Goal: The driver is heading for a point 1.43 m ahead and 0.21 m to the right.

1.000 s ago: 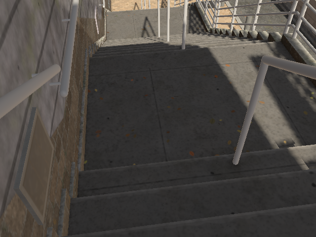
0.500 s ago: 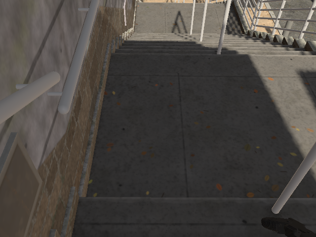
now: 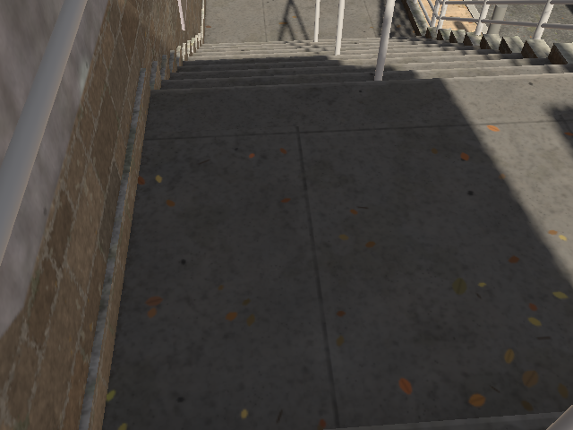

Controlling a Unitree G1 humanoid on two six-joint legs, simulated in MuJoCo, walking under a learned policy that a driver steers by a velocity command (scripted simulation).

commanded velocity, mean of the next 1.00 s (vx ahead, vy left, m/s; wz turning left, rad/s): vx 0.12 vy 0.00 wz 0.00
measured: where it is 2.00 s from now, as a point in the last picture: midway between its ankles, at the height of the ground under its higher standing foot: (274, 335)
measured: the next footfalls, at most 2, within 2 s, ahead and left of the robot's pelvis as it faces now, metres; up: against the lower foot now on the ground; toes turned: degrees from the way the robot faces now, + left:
left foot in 0.30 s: +0.13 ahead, +0.18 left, +0.00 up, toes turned -5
left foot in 1.42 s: +0.43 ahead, +0.15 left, -0.16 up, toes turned +0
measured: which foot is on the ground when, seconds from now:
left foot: up 0.00-0.28, down 0.30-1.00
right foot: down 0.00-1.00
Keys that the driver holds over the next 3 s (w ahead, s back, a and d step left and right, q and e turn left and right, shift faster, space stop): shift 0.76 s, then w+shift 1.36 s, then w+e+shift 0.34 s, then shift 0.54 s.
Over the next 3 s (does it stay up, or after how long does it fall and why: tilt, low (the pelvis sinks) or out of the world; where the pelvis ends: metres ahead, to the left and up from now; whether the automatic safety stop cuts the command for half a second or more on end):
stays up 1.67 -0.06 -0.32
